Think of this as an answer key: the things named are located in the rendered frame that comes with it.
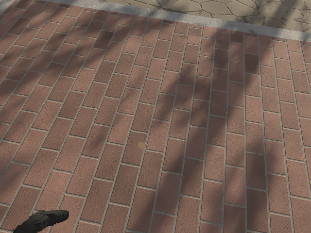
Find left robot hand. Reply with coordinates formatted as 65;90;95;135
13;210;69;233

